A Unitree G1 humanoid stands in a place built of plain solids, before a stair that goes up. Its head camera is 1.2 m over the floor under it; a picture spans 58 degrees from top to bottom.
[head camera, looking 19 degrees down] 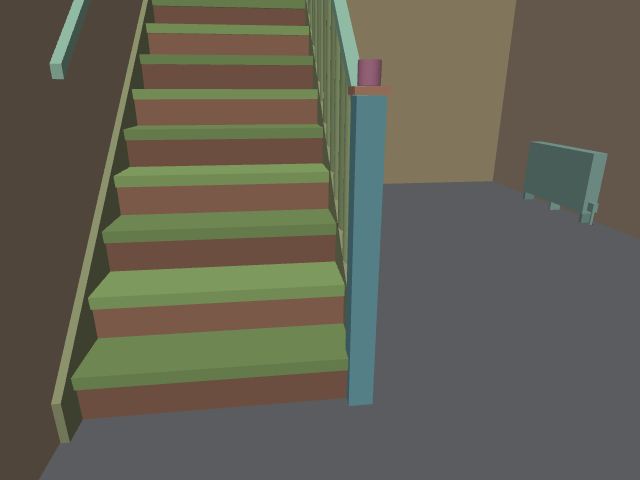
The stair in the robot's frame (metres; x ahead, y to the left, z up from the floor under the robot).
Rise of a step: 0.20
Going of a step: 0.25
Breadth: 1.06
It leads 7 degrees to the left of straight ahead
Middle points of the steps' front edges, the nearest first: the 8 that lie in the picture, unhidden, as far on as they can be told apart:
1.40 0.40 0.20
1.65 0.42 0.40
1.90 0.45 0.60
2.16 0.48 0.81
2.41 0.51 1.01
2.66 0.54 1.21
2.91 0.57 1.41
3.17 0.60 1.61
